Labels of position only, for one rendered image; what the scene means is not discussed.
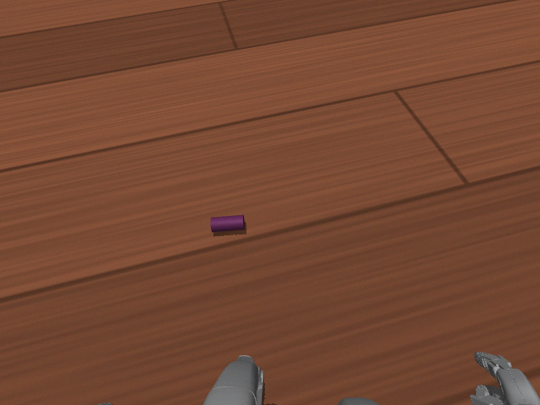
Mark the can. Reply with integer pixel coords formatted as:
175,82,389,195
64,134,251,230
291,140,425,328
210,215,245,232

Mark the right robot hand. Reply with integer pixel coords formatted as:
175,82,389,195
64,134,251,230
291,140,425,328
470,352,540,405

